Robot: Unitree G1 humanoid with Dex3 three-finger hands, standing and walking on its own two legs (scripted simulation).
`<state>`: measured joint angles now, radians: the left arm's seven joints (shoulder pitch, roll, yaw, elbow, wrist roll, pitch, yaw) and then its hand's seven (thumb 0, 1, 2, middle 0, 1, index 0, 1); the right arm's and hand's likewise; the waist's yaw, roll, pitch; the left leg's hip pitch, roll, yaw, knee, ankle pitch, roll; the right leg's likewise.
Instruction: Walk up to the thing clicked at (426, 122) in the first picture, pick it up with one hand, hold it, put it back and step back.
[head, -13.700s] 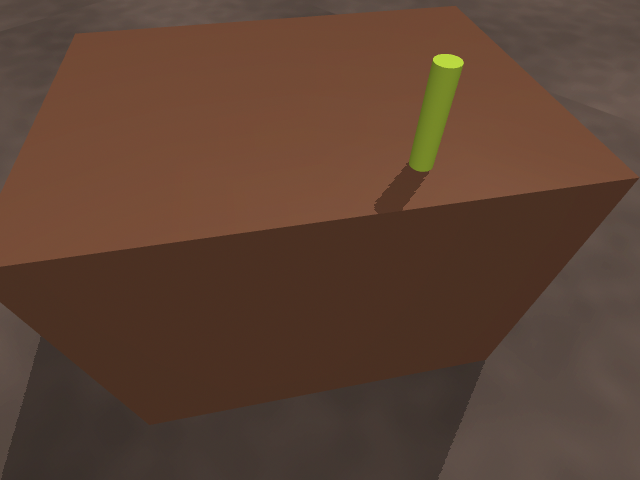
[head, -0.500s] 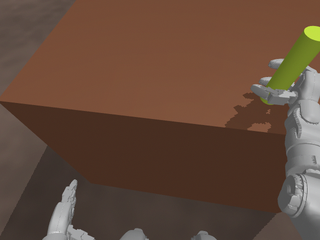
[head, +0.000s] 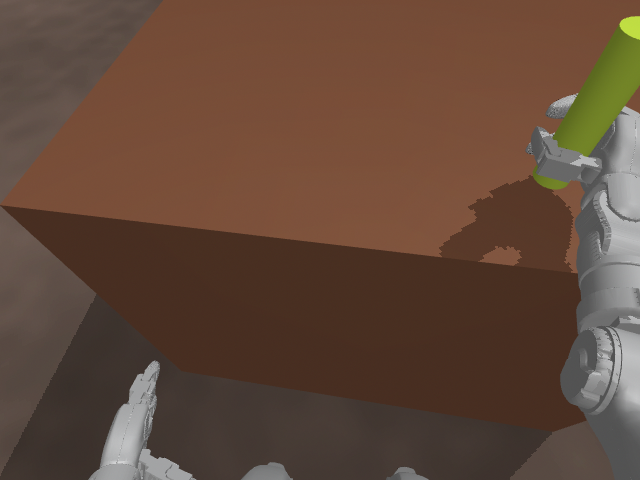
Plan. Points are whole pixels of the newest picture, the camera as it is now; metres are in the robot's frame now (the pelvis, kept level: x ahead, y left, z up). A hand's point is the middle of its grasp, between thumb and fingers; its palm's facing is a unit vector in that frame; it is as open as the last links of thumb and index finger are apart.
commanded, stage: settle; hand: right
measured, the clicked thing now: (589, 116) +0.49 -0.23 +0.19
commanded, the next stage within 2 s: lift in 0.58 s
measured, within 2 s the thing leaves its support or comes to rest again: neither
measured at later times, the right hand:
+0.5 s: hand (573, 118) +0.49 -0.22 +0.18, palm faces +0.22 +0.98 -0.01, open 5.7 cm
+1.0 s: hand (581, 101) +0.47 -0.20 +0.22, palm faces +0.20 +0.98 -0.01, open 5.7 cm
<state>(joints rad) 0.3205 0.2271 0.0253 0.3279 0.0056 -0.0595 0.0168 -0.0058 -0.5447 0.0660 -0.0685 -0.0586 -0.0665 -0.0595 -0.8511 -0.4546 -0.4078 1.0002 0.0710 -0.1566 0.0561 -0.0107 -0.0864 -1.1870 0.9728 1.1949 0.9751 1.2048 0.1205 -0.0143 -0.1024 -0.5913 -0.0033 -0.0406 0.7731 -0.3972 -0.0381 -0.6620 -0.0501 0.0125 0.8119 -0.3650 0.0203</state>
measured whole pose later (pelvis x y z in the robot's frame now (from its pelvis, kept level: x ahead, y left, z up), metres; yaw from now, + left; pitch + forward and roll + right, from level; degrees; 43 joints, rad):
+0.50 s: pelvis +0.00 +0.00 +0.01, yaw +0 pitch +10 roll +1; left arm 0.31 0.22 0.03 0.40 -0.01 -0.07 0.02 -0.01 -0.54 0.06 -0.06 -0.06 -0.06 -0.06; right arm -0.88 -0.45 -0.38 0.96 0.08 -0.06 0.06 -0.01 -0.08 -1.20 0.98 1.19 0.98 1.20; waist 0.10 -0.01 -0.09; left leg -0.50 0.01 -0.04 0.70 -0.37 -0.04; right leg -0.57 -0.04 0.01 0.73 -0.33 0.02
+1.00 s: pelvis +0.00 +0.01 +0.02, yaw +0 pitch +7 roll +0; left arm 0.32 0.23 0.05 0.43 -0.02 -0.08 0.03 -0.01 -0.55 0.06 -0.07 -0.06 -0.07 -0.06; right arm -0.82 -0.41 -0.35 0.79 0.11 0.06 0.06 -0.01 -0.08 -1.20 0.98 1.18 0.99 1.20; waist 0.06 -0.03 -0.09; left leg -0.42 0.01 -0.04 0.65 -0.35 -0.03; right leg -0.48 -0.04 0.00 0.66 -0.31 0.03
